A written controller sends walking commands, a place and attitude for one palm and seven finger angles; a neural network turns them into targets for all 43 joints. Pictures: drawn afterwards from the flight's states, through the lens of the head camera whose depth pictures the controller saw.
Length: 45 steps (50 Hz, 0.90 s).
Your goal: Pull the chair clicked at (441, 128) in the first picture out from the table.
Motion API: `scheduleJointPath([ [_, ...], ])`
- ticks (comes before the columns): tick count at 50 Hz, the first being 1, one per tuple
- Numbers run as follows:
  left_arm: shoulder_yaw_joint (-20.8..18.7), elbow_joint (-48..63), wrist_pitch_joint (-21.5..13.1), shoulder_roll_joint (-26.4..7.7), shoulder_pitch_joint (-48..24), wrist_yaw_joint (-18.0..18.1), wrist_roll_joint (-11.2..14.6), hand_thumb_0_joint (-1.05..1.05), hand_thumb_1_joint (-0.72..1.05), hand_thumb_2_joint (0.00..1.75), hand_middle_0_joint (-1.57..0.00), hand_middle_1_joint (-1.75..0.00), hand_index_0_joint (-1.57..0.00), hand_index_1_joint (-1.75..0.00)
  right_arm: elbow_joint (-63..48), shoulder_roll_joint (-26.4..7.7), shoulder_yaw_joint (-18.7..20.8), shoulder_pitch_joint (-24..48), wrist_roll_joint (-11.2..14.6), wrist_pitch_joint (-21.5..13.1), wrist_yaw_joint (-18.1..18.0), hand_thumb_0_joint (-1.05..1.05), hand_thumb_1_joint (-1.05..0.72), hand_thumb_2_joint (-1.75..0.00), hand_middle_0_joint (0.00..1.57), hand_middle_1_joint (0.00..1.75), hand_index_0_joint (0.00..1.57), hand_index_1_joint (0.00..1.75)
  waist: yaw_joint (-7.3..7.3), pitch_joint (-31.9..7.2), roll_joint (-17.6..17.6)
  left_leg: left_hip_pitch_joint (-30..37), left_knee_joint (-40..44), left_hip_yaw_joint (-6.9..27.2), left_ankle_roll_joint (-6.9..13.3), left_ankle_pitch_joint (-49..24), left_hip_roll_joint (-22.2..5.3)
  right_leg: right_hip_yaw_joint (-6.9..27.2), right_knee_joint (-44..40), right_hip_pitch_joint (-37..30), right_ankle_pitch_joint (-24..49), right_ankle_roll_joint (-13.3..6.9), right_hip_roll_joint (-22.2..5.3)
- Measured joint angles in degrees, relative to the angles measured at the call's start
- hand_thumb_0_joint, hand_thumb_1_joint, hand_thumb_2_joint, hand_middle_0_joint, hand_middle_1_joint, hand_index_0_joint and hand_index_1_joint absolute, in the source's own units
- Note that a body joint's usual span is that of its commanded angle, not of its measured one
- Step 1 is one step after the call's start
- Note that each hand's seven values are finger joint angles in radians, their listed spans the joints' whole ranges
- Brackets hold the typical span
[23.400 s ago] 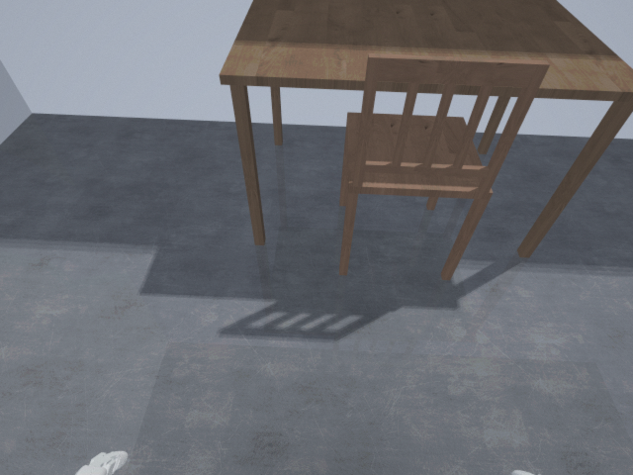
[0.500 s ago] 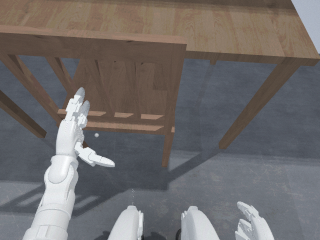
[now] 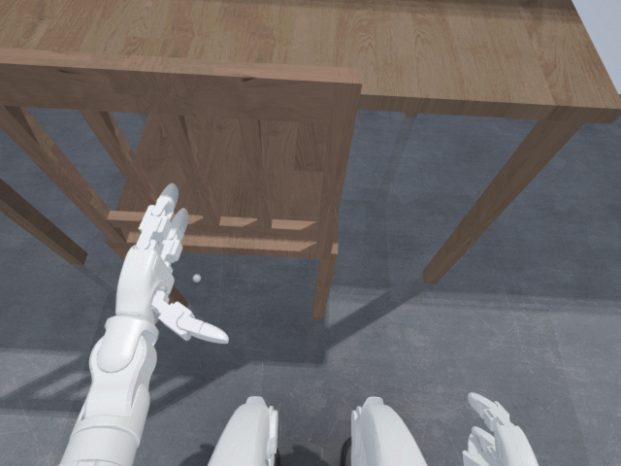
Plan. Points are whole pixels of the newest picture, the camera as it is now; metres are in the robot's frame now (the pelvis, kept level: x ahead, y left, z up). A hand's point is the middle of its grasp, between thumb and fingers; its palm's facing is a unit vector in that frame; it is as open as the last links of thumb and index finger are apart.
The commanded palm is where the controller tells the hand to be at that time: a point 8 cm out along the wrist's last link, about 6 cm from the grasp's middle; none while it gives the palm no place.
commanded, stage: aim the fingers beside a spindle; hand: left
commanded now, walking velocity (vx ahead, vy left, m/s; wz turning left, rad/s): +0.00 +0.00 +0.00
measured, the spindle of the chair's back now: (196, 175) +0.49 +0.18 +0.01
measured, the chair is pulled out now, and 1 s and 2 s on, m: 0.00 0.00 0.00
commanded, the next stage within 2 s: push the fingers through the gap in 0.78 s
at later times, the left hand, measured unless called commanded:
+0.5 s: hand (181, 264) +0.35 +0.17 +0.01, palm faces -0.01 -1.00 -0.04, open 17.0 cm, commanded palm +0.33 +0.21 +0.02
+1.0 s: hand (195, 268) +0.35 +0.16 +0.01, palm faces -0.09 -1.00 -0.01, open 17.0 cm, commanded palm +0.35 +0.21 +0.02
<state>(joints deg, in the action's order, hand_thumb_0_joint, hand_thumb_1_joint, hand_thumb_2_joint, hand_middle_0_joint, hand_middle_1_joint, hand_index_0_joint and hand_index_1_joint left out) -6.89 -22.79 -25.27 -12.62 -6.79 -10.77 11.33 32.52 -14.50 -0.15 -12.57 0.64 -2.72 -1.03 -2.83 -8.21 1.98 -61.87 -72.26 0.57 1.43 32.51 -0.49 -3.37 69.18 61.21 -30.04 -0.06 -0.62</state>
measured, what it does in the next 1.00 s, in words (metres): stands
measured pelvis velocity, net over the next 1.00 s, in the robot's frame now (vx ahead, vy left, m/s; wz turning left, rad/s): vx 0.00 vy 0.01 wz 0.00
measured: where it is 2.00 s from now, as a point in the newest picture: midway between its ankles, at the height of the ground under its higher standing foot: outside the picture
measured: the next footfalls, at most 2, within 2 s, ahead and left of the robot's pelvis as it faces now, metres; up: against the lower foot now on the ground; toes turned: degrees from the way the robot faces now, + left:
none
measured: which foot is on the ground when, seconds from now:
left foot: down 0.00-1.00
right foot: down 0.00-1.00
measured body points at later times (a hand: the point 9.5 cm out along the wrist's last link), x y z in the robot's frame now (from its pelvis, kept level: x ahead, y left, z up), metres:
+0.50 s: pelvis +0.00 +0.01 +0.00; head +0.11 +0.02 +0.43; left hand +0.35 +0.23 +0.02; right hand +0.15 -0.24 -0.11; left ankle +0.01 +0.10 -0.63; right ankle +0.03 -0.12 -0.63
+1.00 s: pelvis +0.00 +0.01 +0.00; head +0.12 +0.02 +0.43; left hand +0.35 +0.21 +0.01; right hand +0.15 -0.24 -0.11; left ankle +0.01 +0.10 -0.63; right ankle +0.03 -0.12 -0.63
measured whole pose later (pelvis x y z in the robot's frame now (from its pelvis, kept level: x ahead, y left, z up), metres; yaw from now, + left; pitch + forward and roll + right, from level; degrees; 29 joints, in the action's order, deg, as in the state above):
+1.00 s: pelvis +0.00 +0.01 +0.00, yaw +0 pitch +23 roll -3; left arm -5.9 -25.7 -24.8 -12.8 -10.6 -10.4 10.4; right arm 33.5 -14.3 -0.8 -11.8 0.5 -2.4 -1.1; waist -2.8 -8.8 2.0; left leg -62.7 -72.9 0.9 2.1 32.8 -0.1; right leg -3.6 68.9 61.4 -30.1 0.7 -1.0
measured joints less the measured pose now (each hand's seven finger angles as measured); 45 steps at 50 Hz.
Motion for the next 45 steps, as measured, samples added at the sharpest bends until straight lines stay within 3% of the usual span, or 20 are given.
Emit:
scheduleJointPath([
  [4, -0.1, -0.5, -2.5, 0.3, -2.0, 1.9, -1.8, -0.01, -0.5, 0.3, -0.06, -0.08, -0.06, -0.08, 1.3, 0.1, -0.4, 0.6, -0.5, -0.4, -0.3, 0.01, -0.9, -0.89, 0.2, 0.3, 0.2, 0.3, 0.01, -0.7, -0.4, -0.2, -0.1, 0.0, 0.1, 0.0, 0.2, 0.0, 0.2, 0.1, -0.1, 0.1, -0.2],
  [7, -1.9, -5.0, -2.0, -0.8, -6.1, 2.7, -2.5, -0.01, -0.5, 0.3, -0.07, -0.08, -0.06, -0.08, 1.4, 0.3, -0.7, 1.3, -0.6, -0.1, 0.1, 0.01, -0.9, -0.89, 0.2, 0.3, 0.2, 0.3, -0.4, -1.0, -0.7, -1.3, -1.1, 0.1, 0.0, 0.2, 0.2, -0.1, 1.2, 1.2, -0.3, 0.0, -0.3],
  [13, -2.7, -4.1, 1.4, -1.7, -3.8, 0.4, -0.4, -0.01, -0.5, 0.3, -0.06, -0.08, -0.06, -0.08, -0.5, 0.5, -0.5, 1.0, 0.0, 0.7, 0.6, 0.01, -0.9, -0.89, 0.2, 0.3, 0.21, 0.3, -0.68, -0.6, -0.4, -1.3, -0.9, -0.3, 0.2, 0.2, -0.1, 0.3, 0.8, 1.3, 0.0, 0.1, 0.1],
  [18, -0.4, 0.5, -0.1, -0.1, 0.4, 0.9, -0.4, -0.01, -0.5, 0.3, -0.06, -0.08, -0.06, -0.08, -0.1, 0.4, -0.5, 0.2, -0.1, 0.2, 0.1, 0.01, -0.9, -0.89, 0.2, 0.3, 0.2, 0.3, 0.01, -0.6, -0.1, 0.4, 0.3, -0.3, 0.5, 0.0, 0.1, 0.4, -0.6, -0.4, 0.3, 0.5, -0.1],
  [22, -1.4, -2.2, -2.1, -0.3, -2.3, 2.2, -1.5, -0.01, -0.5, 0.3, -0.06, -0.08, -0.06, -0.08, 0.9, 0.4, -0.9, 0.6, -0.4, -0.1, 0.0, 0.01, -0.9, -0.89, 0.2, 0.3, 0.21, 0.3, 0.06, -1.1, -0.6, -0.3, -0.4, 0.0, 0.5, 0.1, 0.3, 0.0, 0.1, 0.1, 0.0, 0.5, -0.2],
  [26, -2.0, -5.2, -1.1, -1.5, -5.6, 1.9, -1.5, -0.01, -0.5, 0.3, -0.06, -0.08, -0.06, -0.08, 0.7, 0.3, -0.9, 1.3, -0.4, -0.1, 0.2, 0.01, -0.9, -0.89, 0.2, 0.3, 0.21, 0.3, -0.29, -0.8, -0.6, -1.8, -1.7, 0.4, 0.4, 0.4, 0.3, -0.4, 1.1, 1.3, -0.2, 0.4, -0.3],
  [31, 0.1, -2.5, 0.9, -0.5, -4.1, 0.5, -0.9, -0.01, -0.5, 0.3, -0.06, -0.08, -0.05, -0.08, 0.1, 0.3, -0.4, 1.2, -0.2, 0.2, 0.3, 0.01, -0.9, -0.89, 0.2, 0.3, 0.21, 0.3, -0.32, -0.3, 0.0, -1.5, -1.3, 0.1, 0.6, 0.3, 0.3, 0.0, 0.5, 1.1, 0.1, 0.7, -0.2],
  [35, 0.2, -1.4, 0.5, 0.5, -2.9, 1.7, -1.7, -0.01, -0.5, 0.3, -0.06, -0.08, -0.06, -0.08, 0.1, 0.6, -0.6, 0.9, -0.4, 0.5, 0.2, 0.01, -0.9, -0.89, 0.2, 0.3, 0.21, 0.3, -0.38, -0.6, -0.3, -0.7, -0.4, -0.5, 0.8, 0.2, 0.2, 0.6, 0.0, 0.6, 0.2, 0.8, -0.2],
  [40, -3.2, -3.1, -0.6, -1.0, -3.7, 3.3, -2.0, -0.01, -0.5, 0.3, -0.07, -0.08, -0.06, -0.08, 0.1, 1.0, -1.0, 0.7, -0.6, 1.0, 0.4, 0.01, -0.9, -0.89, 0.2, 0.3, 0.21, 0.3, -0.55, -0.8, -0.8, -0.9, -0.7, -0.5, 0.7, 0.4, 0.1, 0.5, 0.4, 0.8, -0.1, 0.6, -0.1],
  [45, -2.0, -2.5, 0.1, -2.0, -2.9, 1.3, -0.5, -0.01, -0.5, 0.3, -0.06, -0.08, -0.06, -0.08, 0.2, 0.6, -0.7, 0.3, -0.2, 0.8, 0.5, 0.01, -0.9, -0.89, 0.2, 0.3, 0.21, 0.3, -0.08, -0.5, -0.1, -0.8, -0.8, 0.2, 0.6, 0.5, 0.2, -0.2, 0.0, 0.3, -0.1, 0.6, -0.1],
])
